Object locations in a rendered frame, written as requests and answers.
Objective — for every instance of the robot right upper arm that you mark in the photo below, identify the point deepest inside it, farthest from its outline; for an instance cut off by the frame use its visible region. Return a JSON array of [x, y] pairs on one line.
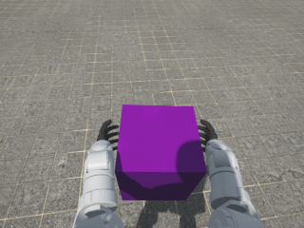
[[224, 217]]

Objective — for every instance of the carton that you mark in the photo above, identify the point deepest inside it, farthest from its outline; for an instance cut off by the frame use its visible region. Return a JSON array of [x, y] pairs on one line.
[[159, 153]]

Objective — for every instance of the robot left upper arm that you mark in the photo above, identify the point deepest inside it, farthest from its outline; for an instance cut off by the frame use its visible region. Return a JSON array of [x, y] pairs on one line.
[[105, 220]]

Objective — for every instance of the left robot hand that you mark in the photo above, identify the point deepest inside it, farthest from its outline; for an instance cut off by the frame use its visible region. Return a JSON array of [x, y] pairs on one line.
[[103, 136]]

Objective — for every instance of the right robot hand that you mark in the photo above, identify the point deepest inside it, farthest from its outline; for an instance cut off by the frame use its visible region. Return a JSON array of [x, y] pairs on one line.
[[210, 133]]

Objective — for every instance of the robot right forearm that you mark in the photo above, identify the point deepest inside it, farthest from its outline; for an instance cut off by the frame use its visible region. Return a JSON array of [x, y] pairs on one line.
[[227, 188]]

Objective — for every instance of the robot left forearm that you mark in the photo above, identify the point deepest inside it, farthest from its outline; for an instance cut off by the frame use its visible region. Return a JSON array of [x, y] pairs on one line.
[[99, 194]]

